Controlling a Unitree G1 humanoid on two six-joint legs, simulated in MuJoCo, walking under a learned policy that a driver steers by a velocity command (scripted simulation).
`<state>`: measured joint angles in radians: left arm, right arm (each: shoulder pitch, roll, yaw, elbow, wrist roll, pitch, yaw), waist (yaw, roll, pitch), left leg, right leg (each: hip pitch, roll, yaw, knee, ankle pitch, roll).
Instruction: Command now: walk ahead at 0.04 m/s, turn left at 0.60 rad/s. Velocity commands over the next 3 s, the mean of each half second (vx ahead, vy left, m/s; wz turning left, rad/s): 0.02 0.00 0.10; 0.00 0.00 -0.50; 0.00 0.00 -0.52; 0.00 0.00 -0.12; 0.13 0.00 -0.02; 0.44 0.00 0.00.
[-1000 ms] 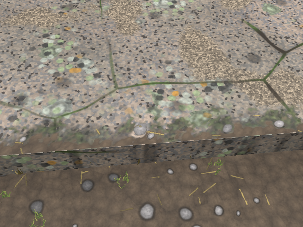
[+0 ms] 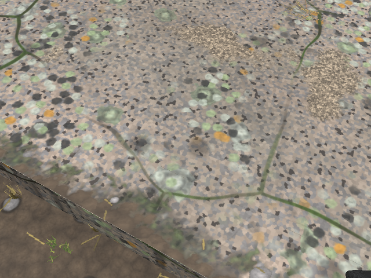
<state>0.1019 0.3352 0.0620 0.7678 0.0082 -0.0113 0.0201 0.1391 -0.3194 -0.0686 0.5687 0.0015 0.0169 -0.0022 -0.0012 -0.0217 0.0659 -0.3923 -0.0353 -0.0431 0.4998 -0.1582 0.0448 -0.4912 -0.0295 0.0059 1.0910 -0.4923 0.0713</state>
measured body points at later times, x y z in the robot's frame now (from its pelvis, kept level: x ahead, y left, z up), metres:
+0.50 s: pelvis +0.03 -0.03 +0.00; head +0.05 -0.04 +0.45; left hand +0.16 +0.23 -0.11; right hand +0.18 -0.30 -0.11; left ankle +0.06 +0.10 -0.74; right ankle +0.05 -0.15 -0.74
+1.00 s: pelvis +0.02 -0.06 -0.01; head +0.05 -0.10 +0.44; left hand +0.25 +0.16 -0.08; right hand +0.09 -0.37 -0.12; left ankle +0.04 +0.09 -0.66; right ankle +0.00 -0.14 -0.74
